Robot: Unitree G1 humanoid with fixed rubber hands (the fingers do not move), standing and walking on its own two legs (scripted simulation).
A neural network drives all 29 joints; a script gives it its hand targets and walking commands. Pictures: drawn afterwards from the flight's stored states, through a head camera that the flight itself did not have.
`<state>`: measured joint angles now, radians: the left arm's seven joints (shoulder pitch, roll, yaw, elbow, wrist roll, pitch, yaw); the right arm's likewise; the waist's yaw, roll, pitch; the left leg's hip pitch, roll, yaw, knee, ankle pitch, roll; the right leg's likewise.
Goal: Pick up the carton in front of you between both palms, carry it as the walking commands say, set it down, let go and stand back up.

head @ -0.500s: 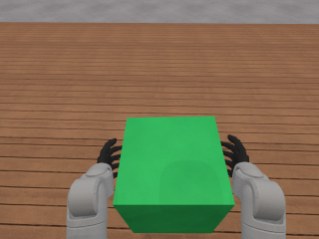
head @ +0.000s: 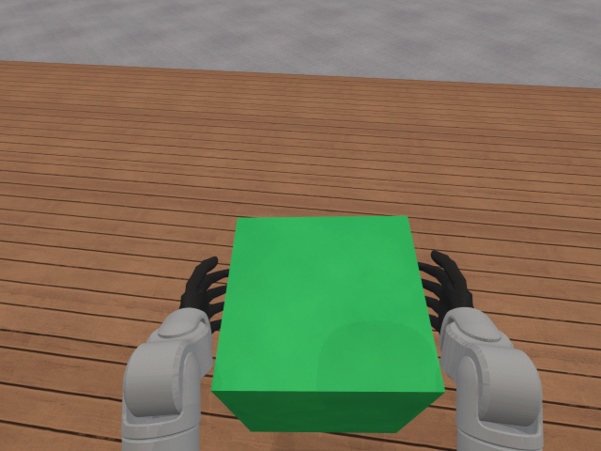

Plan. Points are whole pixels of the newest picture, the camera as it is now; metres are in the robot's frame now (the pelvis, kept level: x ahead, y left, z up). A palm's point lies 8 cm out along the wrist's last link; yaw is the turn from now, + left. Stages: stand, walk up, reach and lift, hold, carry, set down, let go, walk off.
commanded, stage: carry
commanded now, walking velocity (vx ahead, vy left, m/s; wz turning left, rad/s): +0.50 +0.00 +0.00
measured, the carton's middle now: (322, 333) +0.28 +0.01 +0.02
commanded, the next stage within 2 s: none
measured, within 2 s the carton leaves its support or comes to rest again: neither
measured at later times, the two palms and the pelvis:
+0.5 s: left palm (253, 118) +0.69 +0.15 +0.09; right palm (404, 109) +0.71 -0.15 +0.11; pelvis +0.38 -0.01 +0.00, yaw +0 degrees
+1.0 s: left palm (268, 44) +1.15 +0.18 +0.07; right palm (371, 39) +1.13 -0.12 +0.09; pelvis +0.77 +0.06 -0.01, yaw -2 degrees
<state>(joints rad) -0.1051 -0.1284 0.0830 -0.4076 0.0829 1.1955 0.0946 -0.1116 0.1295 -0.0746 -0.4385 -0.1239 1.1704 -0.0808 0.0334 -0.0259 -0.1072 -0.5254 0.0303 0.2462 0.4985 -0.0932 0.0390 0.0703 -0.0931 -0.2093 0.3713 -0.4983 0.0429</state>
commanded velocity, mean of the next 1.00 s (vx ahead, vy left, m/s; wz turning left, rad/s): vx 0.50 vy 0.00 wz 0.00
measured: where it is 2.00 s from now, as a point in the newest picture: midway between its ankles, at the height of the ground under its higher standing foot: (299, 197)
